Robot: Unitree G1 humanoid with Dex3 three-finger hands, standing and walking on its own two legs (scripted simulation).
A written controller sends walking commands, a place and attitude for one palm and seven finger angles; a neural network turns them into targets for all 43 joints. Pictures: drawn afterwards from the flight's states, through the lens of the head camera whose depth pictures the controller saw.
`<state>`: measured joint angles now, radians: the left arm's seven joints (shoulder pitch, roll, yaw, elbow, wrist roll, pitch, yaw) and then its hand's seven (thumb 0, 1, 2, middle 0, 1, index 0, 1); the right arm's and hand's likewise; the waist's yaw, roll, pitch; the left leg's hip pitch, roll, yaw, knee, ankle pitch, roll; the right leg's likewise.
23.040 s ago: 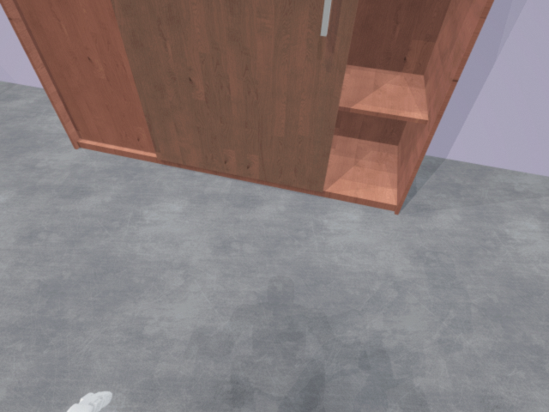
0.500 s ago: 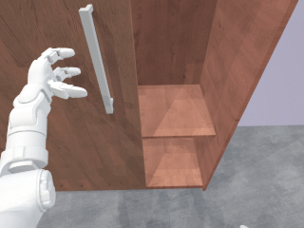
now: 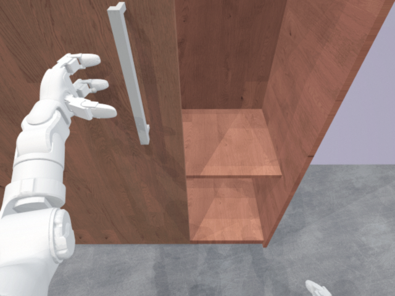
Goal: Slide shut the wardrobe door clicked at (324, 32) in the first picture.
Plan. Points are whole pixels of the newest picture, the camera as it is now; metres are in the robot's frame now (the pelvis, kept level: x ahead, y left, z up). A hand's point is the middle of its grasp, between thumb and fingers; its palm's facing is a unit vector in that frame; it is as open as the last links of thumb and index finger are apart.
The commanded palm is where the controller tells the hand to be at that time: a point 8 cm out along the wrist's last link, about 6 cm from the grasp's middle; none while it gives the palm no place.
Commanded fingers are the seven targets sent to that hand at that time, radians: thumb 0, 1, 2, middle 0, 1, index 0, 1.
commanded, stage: move the hooked fingers beside the handle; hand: left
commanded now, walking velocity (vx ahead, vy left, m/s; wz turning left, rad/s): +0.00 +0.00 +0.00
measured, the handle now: (135, 84) +0.49 +0.14 +0.20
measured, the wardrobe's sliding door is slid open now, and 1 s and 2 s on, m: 0.38 0.38 0.38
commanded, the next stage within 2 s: none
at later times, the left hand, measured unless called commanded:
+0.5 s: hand (92, 92) +0.44 +0.21 +0.22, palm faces +0.07 -1.00 +0.01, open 14.0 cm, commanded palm +0.41 +0.26 +0.21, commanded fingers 0.00 -0.50 0.30 -0.30 -1.20 -0.30 -1.20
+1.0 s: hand (103, 91) +0.43 +0.19 +0.23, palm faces +0.06 -1.00 +0.00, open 14.0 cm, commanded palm +0.41 +0.24 +0.21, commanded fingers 0.00 -0.50 0.30 -0.30 -1.20 -0.30 -1.20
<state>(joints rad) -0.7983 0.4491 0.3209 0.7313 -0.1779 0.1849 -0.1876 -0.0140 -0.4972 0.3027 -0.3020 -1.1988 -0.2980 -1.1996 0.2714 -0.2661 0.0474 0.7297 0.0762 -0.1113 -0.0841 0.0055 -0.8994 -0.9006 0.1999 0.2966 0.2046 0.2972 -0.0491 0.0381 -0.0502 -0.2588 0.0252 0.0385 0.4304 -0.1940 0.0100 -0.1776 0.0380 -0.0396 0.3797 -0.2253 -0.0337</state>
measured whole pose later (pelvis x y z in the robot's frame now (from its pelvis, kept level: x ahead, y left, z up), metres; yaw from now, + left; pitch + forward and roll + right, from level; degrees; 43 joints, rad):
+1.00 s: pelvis -0.01 +0.00 +0.00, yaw +0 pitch +0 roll -1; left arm -0.79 0.39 0.29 0.69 -0.17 0.21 -0.15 -0.01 -0.50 0.30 -0.30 -1.20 -0.30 -1.20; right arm 0.25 -0.26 0.05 0.73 0.07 -0.11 -0.08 0.01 -0.90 -0.90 0.20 0.30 0.20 0.30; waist -0.05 0.05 -0.06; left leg -0.25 0.02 0.04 0.43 -0.19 0.01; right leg -0.17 0.03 -0.04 0.39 -0.22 -0.03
